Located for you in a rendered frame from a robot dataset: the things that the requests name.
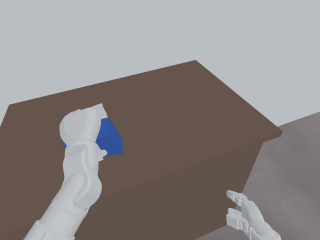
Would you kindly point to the robot right hand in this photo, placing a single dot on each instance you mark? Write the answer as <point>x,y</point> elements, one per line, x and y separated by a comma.
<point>249,212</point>

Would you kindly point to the robot left hand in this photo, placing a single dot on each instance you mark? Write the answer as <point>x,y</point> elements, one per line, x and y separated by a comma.
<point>83,125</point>

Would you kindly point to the sponge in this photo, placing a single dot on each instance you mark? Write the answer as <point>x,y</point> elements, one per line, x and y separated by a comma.
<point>108,139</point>

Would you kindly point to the robot left forearm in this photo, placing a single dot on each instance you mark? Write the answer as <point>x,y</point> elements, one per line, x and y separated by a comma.
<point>81,188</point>

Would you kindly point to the table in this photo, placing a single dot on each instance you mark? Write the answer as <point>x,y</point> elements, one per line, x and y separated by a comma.
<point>187,139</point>

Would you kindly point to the robot right forearm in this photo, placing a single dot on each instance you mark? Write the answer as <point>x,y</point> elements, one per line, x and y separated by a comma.
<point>260,230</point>

